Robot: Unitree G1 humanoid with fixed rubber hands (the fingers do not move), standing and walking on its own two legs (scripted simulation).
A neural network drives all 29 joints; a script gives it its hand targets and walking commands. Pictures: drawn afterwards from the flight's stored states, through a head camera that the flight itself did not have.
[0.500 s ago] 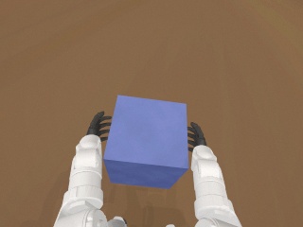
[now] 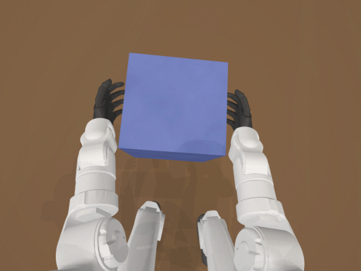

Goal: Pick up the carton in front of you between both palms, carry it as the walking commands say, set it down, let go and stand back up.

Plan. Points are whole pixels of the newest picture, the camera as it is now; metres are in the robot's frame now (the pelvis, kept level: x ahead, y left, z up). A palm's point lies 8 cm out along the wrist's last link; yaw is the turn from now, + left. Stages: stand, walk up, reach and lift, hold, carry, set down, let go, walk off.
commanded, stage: set down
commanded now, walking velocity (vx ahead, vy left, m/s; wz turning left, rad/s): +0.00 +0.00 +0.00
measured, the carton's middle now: (173, 118) +0.46 +0.06 -0.17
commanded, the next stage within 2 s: none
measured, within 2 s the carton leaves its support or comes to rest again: rests again in 1.36 s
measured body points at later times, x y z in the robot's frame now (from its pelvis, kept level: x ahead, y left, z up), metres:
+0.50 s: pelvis -0.04 +0.01 -0.13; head +0.28 +0.04 +0.18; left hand +0.46 +0.21 -0.25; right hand +0.50 -0.09 -0.26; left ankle +0.07 +0.14 -0.61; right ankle +0.03 -0.12 -0.61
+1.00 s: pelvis -0.04 +0.00 -0.22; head +0.35 +0.01 +0.00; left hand +0.48 +0.23 -0.40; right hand +0.54 -0.07 -0.42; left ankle +0.06 +0.14 -0.61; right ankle +0.03 -0.12 -0.61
